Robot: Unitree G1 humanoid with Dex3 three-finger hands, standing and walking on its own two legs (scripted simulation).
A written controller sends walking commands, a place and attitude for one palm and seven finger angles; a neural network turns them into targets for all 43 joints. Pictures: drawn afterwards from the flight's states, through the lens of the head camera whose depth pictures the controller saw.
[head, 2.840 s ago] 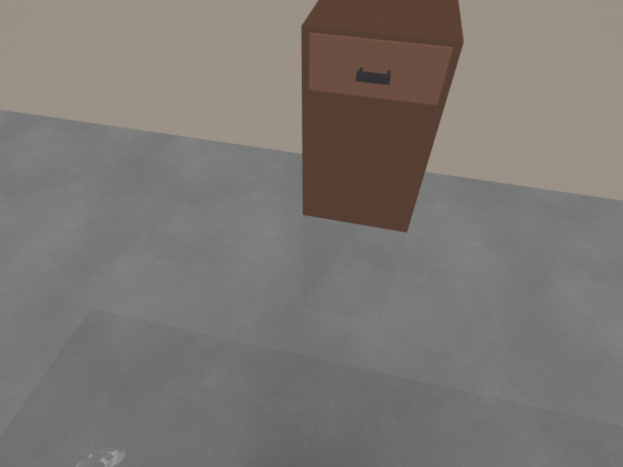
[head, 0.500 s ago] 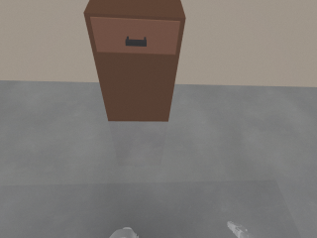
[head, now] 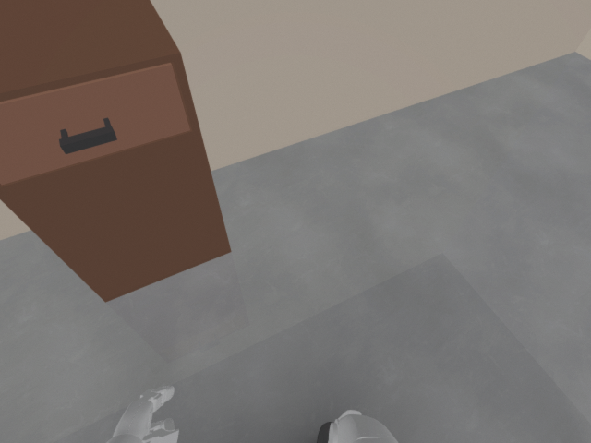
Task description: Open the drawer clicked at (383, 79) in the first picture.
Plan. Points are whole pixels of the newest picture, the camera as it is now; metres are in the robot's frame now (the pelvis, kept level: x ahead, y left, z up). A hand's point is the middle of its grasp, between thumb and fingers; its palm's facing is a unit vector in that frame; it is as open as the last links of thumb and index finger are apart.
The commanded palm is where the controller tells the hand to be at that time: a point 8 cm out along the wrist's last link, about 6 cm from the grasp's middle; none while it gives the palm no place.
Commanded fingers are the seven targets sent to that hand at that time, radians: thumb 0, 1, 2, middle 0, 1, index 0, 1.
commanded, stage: turn to face it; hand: left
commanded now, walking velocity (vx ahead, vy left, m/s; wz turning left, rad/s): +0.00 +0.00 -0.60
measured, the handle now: (87, 133) +0.71 +0.45 -0.05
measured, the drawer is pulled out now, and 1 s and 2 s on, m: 0.00 0.00 0.00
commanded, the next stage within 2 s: take the last steps up to it in 0.98 s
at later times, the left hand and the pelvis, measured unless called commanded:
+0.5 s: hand out of the picture +0.12 +0.23 -0.17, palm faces +0.18 -0.97 -0.17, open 7.4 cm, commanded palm none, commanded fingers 0.00 0.90 0.90 -0.20 -0.30 -0.20 -0.30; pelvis +0.06 +0.03 +0.01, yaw +7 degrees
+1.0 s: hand out of the picture +0.09 +0.18 -0.13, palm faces +0.35 -0.90 -0.28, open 7.4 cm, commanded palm none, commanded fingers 0.00 0.90 0.90 -0.20 -0.30 -0.20 -0.30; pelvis +0.06 -0.03 +0.01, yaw +19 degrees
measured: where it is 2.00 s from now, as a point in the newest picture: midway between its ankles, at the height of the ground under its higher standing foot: (283, 414)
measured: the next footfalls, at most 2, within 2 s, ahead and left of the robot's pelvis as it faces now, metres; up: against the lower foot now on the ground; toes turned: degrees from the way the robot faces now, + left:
right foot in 0.02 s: +0.13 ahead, -0.10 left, +0.00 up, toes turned -7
left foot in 0.38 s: +0.11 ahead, +0.13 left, +0.00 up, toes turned +11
